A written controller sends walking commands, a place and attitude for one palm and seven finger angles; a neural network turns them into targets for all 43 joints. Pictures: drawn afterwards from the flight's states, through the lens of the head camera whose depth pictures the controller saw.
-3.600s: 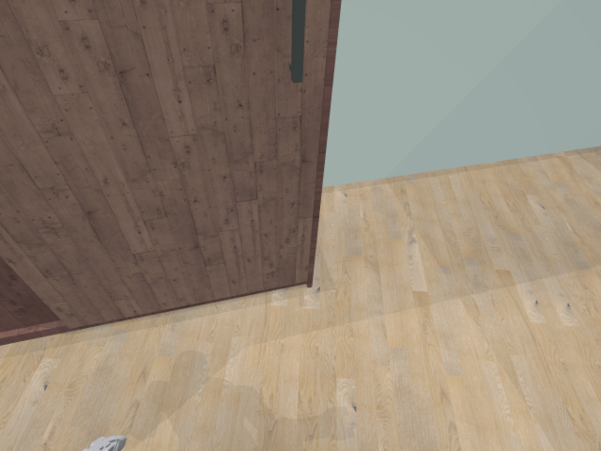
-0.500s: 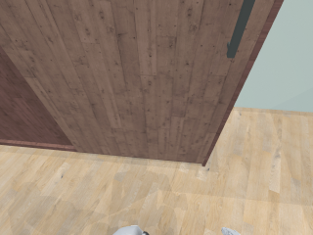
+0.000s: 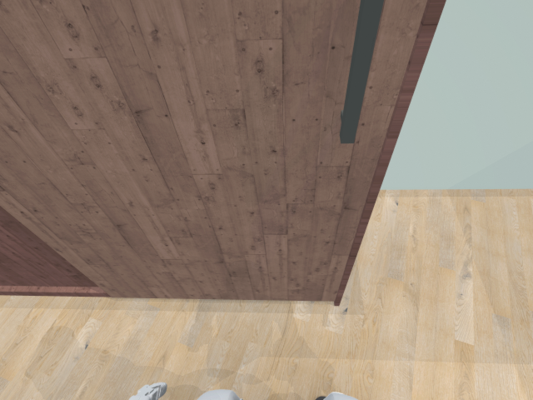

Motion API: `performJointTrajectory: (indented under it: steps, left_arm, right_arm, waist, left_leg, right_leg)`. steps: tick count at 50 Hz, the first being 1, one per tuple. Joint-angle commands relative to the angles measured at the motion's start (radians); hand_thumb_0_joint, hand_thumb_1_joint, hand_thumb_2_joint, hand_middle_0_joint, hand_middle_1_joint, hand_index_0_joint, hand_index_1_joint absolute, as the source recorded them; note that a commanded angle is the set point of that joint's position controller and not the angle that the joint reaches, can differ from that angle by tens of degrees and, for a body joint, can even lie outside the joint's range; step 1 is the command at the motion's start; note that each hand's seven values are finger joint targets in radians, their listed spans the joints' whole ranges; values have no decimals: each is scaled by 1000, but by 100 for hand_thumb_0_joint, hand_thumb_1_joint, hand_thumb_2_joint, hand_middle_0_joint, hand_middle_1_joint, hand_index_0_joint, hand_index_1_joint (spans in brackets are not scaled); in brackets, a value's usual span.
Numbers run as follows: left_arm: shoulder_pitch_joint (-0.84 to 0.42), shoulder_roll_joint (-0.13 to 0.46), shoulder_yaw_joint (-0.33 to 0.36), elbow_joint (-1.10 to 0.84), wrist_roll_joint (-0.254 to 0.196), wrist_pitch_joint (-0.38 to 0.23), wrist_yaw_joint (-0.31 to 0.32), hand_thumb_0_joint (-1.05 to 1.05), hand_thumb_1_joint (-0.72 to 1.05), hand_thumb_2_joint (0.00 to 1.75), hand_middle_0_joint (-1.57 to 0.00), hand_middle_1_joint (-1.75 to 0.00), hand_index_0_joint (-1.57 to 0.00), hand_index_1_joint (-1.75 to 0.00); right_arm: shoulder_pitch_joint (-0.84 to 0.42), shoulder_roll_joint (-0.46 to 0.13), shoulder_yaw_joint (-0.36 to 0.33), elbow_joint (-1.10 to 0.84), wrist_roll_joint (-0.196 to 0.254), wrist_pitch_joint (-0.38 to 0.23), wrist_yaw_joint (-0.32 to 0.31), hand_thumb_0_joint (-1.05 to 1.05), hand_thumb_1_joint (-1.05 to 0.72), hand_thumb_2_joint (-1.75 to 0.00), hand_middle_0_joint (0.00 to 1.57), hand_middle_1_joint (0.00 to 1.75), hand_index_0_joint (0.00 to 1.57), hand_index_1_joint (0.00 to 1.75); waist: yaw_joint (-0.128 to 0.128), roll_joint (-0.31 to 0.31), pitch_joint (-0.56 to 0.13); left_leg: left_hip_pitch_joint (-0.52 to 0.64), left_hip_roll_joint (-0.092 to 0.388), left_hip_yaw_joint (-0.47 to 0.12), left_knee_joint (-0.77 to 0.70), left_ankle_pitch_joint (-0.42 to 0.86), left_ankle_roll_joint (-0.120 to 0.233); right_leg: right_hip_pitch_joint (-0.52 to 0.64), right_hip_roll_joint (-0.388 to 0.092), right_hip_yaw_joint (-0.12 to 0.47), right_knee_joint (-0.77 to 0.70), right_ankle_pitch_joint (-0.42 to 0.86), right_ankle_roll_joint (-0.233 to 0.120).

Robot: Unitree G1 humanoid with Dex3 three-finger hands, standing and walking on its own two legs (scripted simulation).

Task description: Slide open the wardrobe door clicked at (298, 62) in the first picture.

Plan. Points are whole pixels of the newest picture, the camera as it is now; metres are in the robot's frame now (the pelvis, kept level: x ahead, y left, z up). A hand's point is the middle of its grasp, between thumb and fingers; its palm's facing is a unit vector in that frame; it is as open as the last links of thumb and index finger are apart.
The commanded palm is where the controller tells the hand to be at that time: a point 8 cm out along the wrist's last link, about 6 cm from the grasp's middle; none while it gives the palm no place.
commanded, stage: come to a stop and stand still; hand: right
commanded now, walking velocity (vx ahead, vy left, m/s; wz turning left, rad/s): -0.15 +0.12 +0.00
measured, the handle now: (359, 49) +0.49 -0.11 +0.26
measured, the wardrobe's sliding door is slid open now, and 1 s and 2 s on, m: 0.00 0.00 0.00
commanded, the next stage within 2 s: look again from close up in 1.18 s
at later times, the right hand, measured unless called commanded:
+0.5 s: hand out of the picture -0.05 -0.12 -0.15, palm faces +0.06 +0.97 -0.21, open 7.4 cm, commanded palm none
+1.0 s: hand out of the picture -0.07 -0.15 -0.17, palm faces +0.04 +0.99 -0.17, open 7.4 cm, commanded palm none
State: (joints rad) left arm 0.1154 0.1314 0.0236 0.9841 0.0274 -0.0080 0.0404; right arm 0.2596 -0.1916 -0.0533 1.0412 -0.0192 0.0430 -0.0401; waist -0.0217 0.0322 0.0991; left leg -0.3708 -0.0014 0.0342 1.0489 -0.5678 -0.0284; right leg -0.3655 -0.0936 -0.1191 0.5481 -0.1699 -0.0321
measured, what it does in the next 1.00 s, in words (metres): steps on the spot: left foot, then right foot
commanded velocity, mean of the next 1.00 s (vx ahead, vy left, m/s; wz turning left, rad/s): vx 0.05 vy -0.04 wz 0.00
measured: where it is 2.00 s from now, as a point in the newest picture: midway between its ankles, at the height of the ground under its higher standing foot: outside the picture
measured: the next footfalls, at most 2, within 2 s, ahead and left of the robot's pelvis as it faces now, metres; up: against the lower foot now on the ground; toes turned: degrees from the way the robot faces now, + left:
left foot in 0.26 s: -0.02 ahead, +0.17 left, +0.00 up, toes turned +4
right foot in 0.60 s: -0.05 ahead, -0.08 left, +0.00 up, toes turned -5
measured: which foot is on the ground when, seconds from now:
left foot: up 0.00-0.24, down 0.26-1.00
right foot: down 0.00-0.24, up 0.26-0.58, down 0.60-1.00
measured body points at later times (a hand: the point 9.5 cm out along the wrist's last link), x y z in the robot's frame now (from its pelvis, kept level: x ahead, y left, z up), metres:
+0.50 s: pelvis -0.06 +0.05 +0.01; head -0.06 +0.07 +0.46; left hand -0.06 +0.29 -0.15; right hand -0.05 -0.17 -0.14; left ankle -0.06 +0.17 -0.73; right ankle -0.08 -0.08 -0.70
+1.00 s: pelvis -0.06 +0.01 +0.01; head -0.06 +0.01 +0.46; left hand -0.06 +0.23 -0.15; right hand -0.07 -0.20 -0.16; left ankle -0.06 +0.17 -0.73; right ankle -0.09 -0.08 -0.73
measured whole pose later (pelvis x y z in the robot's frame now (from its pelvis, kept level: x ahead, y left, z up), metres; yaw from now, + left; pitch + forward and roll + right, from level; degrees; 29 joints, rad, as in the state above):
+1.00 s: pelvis -0.06 +0.01 +0.01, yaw +0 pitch -1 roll +0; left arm 0.29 0.13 0.00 1.14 0.01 -0.02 0.04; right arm 0.26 -0.14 -0.01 1.17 -0.02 0.01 -0.03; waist -0.01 0.01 0.02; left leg -0.17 0.09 0.05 0.40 -0.21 -0.06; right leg -0.11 0.01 -0.10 0.39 -0.26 -0.03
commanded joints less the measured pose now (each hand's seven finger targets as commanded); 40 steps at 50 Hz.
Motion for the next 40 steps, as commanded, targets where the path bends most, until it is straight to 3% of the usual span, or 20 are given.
performJointTrajectory:
  steps: [1, 5, 8, 9, 10, 11, 12, 13, 14, 15, 17, 19, 23, 25, 28, 29, 30, 31, 33, 40]
  left_arm:
    - [96, 222, 69, -30, -5, 12, 24, 0, 90, 90, -20, -30, -20, -30]
    - [58, 214, 81, -44, -1, 17, 15, 0, 90, 90, -20, -30, -20, -30]
    - [42, 227, 90, -46, 7, 30, -4, 0, 90, 90, -20, -30, -20, -30]
    - [29, 229, 93, -47, 8, 36, -10, 0, 90, 90, -20, -30, -20, -30]
    - [16, 215, 88, -48, 5, 41, -15, 0, 90, 90, -20, -30, -20, -30]
    - [22, 173, 82, -54, -2, 49, -20, 0, 90, 90, -20, -30, -20, -30]
    - [35, 87, 64, -63, -14, 64, -27, 0, 90, 90, -20, -30, -20, -30]
    - [-3, 84, 63, -90, -8, 69, -33, 0, 90, 90, -20, -30, -20, -30]
    - [13, 122, 68, -88, -3, 71, -41, 0, 90, 90, -20, -30, -20, -30]
    - [44, 109, 67, -66, -2, 74, -44, 0, 90, 90, -20, -30, -20, -30]
    - [140, 127, 66, -3, 5, 60, -48, 0, 90, 90, -20, -30, -20, -30]
    - [188, 111, 59, 17, 4, 40, -52, 0, 90, 90, -20, -30, -20, -30]
    - [117, 100, 45, -13, -1, 21, -46, 0, 90, 90, -20, -30, -20, -30]
    - [125, 91, 37, -12, -7, 13, -40, 0, 90, 90, -20, -30, -20, -30]
    - [251, 76, 19, 54, -16, -4, -21, 0, 90, 90, -20, -30, -20, -30]
    - [278, 106, 19, 74, -13, -15, -14, 0, 90, 90, -20, -30, -20, -30]
    - [285, 143, 26, 77, -11, -19, -9, 0, 90, 90, -20, -30, -20, -30]
    - [256, 158, 23, 72, -9, -12, -7, 0, 90, 90, -20, -30, -20, -30]
    - [226, 129, 11, 95, -12, -15, -1, 0, 90, 90, -20, -30, -20, -30]
    - [229, 106, 1, 125, -19, -16, 8, 0, 90, 90, -20, -30, -20, -30]
  right_arm:
    - [87, -68, -32, -69, -1, 7, 8, 0, -90, -90, 20, 30, 20, 30]
    - [75, -57, -34, -99, -4, 17, 18, 0, -90, -90, 20, 30, 20, 30]
    - [98, -28, -26, -89, -5, 10, 23, 0, -90, -90, 20, 30, 20, 30]
    - [146, -24, -25, -71, -3, 4, 22, 0, -90, -90, 20, 30, 20, 30]
    - [204, -29, -23, -47, -7, -7, 22, 0, -90, -90, 20, 30, 20, 30]
    - [267, -58, -28, -26, -14, -10, 19, 0, -90, -90, 20, 30, 20, 30]
    - [230, -126, -28, -41, -27, -24, 14, 0, -90, -90, 20, 30, 20, 30]
    - [106, -174, -21, -90, -22, -17, 8, 0, -90, -90, 20, 30, 20, 30]
    - [3, -186, -22, -125, -22, -21, 4, 0, -90, -90, 20, 30, 20, 30]
    - [-48, -179, -32, -132, -19, -37, 0, 0, -90, -90, 20, 30, 20, 30]
    - [-84, -139, -20, -117, -10, -52, 6, 0, -90, -90, 20, 30, 20, 30]
    - [-19, -119, -16, -96, -9, -62, 13, 0, -90, -90, 20, 30, 20, 30]
    - [126, -121, -18, -39, -12, -65, 9, 0, -90, -90, 20, 30, 20, 30]
    - [139, -128, -23, -20, -14, -65, 7, 0, -90, -90, 20, 30, 20, 30]
    - [84, -99, -13, -1, 6, -62, 5, 0, -90, -90, 20, 30, 20, 30]
    - [88, -60, -4, 2, 13, -60, 7, 0, -90, -90, 20, 30, 20, 30]
    - [100, -30, 3, 2, 11, -56, 10, 0, -90, -90, 20, 30, 20, 30]
    - [87, -15, 6, 7, 9, -52, 8, 0, -90, -90, 20, 30, 20, 30]
    - [46, -24, 15, 34, 4, -46, 8, 0, -90, -90, 20, 30, 20, 30]
    - [76, -27, 29, 100, 4, -44, 8, 0, -90, -90, 20, 30, 20, 30]
  waist:
    - [33, -162, -224]
    - [34, -220, -213]
    - [31, -255, -183]
    - [8, -266, -174]
    - [-20, -222, -141]
    - [-41, -112, -144]
    - [-27, 193, -70]
    - [-22, 297, 30]
    - [18, 201, 42]
    - [36, 201, 41]
    - [68, 180, 44]
    - [48, 142, 5]
    - [-36, 126, -11]
    - [-46, 147, -31]
    - [11, 87, -98]
    - [13, -10, -123]
    - [2, -100, -152]
    - [-7, -117, -133]
    - [2, -151, -85]
    - [8, -67, -19]
  left_leg:
    - [-107, 23, -66, 135, 75, -20]
    - [-39, 41, -32, -44, 75, -15]
    - [100, 33, 40, -266, 87, 5]
    - [180, 26, 58, -362, 130, 15]
    - [266, 15, 80, -488, 205, 18]
    - [344, 58, 29, -624, 206, 28]
    - [194, 248, -250, -854, -124, 87]
    - [-57, 384, -433, -1003, -348, 136]
    - [-195, 398, -416, -1035, -343, 153]
    - [-217, 362, -407, -1034, -298, 135]
    - [-105, 264, -232, -940, -53, 95]
    - [35, 235, -157, -874, 97, 84]
    - [216, 294, -208, -841, 204, 145]
    - [262, 309, -210, -799, 337, 166]
    - [170, 220, -119, -683, 477, 101]
    - [111, 155, -67, -627, 468, 64]
    - [105, 117, -21, -604, 418, 35]
    - [137, 109, 11, -628, 361, 19]
    - [186, 103, 28, -621, 422, 5]
    - [208, 119, 2, -672, 484, 7]
  right_leg:
    - [276, -265, 177, -134, 689, -151]
    - [193, -259, 185, -181, 352, -140]
    - [67, -225, 208, -262, -77, -102]
    - [0, -204, 197, -271, -218, -76]
    - [-76, -162, 172, -238, -321, -44]
    - [-170, -86, 116, -148, -414, 8]
    - [-225, 31, 38, 96, -397, 76]
    - [-206, 52, 84, 269, -354, 74]
    - [-118, 39, 143, 367, -285, 60]
    - [-95, 40, 153, 413, -230, 56]
    - [-102, 36, 125, 448, -126, 59]
    - [-105, 49, 78, 382, -110, 72]
    - [-113, 41, 63, 180, -209, 78]
    - [-57, 43, 58, 49, -259, 72]
    - [218, 49, 74, -214, -28, 57]
    - [306, -14, 130, -212, 101, 35]
    - [313, -97, 194, -185, 210, 3]
    - [245, -125, 187, -191, 198, -12]
    - [196, -81, 164, -228, 224, -5]
    - [191, -48, 136, -237, 182, 15]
